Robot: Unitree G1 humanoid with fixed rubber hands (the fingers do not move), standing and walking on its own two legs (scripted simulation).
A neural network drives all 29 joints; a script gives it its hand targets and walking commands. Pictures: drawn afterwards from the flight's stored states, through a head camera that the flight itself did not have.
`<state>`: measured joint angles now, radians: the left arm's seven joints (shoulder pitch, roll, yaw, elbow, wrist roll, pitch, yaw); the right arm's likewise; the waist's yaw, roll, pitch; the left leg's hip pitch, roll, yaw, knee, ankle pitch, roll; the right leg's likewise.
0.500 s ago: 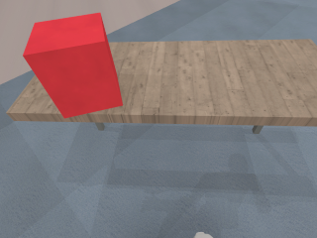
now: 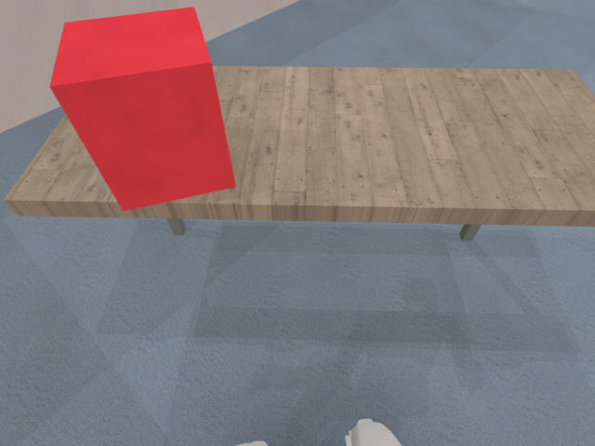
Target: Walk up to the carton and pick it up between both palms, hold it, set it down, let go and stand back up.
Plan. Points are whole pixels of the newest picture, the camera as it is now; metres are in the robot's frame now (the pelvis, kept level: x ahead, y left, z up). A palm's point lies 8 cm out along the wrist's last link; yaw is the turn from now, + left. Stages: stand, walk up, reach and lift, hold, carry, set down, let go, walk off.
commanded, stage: walk up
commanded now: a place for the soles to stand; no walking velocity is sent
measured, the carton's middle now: (157, 111) +0.65 +0.25 +0.09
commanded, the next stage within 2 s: none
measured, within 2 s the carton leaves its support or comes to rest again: neither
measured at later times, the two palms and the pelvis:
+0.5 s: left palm out of the picture +0.02 +0.35 -0.06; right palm out of the picture +0.06 -0.31 -0.10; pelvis -0.02 +0.01 +0.00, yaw +0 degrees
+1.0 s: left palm out of the picture +0.03 +0.36 -0.06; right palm out of the picture +0.03 -0.31 -0.10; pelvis -0.04 +0.02 +0.00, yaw -2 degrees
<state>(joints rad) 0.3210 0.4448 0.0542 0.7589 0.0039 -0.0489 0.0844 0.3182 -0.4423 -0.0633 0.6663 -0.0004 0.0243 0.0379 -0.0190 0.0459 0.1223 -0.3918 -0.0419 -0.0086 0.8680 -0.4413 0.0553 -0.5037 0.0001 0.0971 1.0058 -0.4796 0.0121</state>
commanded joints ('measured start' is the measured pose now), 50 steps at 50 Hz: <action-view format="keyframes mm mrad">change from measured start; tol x32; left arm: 1 73 210 52 -18 -21 1 3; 50 16 243 63 -79 20 -5 -18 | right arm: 1 15 -205 -83 -48 -43 -28 -36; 50 160 -195 -95 17 -55 -42 -13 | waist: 1 -11 49 -95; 50 -72 -49 -144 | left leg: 1 245 246 -362 -416 509 9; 7 223 245 -317 -351 527 97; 13 -248 29 -111 203 -226 -26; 22 197 62 -66 -250 49 -3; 25 242 385 -558 -547 118 96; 32 270 278 -326 -366 599 119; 43 -229 92 -109 280 -94 -49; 50 291 107 -157 -445 -94 18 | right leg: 1 -144 0 -14 53 -43 -51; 9 249 16 -170 -354 126 -65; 12 304 -364 584 -650 73 -261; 22 40 -220 278 -343 349 -205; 26 -193 4 -51 71 -184 -55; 37 222 8 -172 -343 114 -65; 41 183 -397 670 -677 -151 -322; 50 -68 -151 150 -218 117 -145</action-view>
